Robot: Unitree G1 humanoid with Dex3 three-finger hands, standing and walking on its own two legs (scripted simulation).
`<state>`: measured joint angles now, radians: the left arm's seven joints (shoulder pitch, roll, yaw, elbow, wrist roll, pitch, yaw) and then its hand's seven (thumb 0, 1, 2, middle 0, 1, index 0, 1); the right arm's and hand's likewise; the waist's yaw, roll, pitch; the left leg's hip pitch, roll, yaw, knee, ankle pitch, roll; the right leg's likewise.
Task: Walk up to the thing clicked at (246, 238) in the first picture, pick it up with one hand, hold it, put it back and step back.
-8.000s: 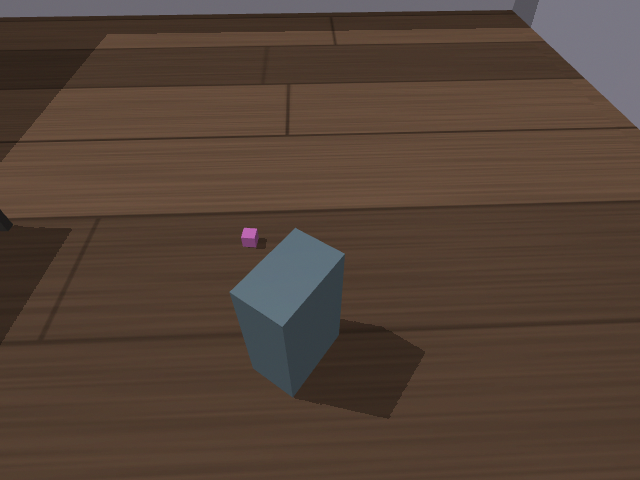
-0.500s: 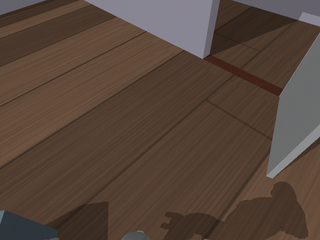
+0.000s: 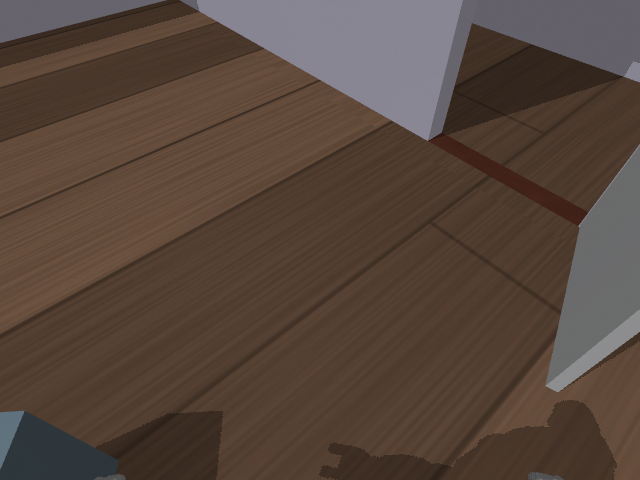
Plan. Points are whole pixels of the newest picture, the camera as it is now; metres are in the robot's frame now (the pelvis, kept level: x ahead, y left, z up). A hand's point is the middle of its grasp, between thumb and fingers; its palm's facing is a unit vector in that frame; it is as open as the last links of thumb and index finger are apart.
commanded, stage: walk up
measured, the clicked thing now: out of the picture +0.38 +1.17 -0.73
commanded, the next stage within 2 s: stand in 0.20 s
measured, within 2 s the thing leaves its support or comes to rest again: neither
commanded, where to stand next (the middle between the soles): +0.04 +0.00 m, yaw -1 degrees
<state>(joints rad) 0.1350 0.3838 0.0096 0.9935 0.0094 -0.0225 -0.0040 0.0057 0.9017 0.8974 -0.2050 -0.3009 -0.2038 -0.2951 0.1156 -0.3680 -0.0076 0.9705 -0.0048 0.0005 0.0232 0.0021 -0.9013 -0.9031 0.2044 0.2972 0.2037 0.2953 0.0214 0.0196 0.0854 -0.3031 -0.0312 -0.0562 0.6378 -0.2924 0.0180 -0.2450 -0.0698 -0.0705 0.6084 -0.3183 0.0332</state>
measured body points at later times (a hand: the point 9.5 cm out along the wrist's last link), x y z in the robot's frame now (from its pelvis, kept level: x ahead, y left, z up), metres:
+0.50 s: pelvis +0.00 -0.02 +0.02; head +0.01 -0.01 +0.47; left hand +0.08 +0.29 -0.11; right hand +0.10 -0.32 -0.11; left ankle +0.03 +0.11 -0.73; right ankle +0.01 -0.14 -0.73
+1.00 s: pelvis +0.01 -0.03 +0.02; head +0.01 -0.04 +0.47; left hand +0.10 +0.27 -0.11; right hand +0.08 -0.33 -0.11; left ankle +0.03 +0.11 -0.73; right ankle +0.01 -0.14 -0.73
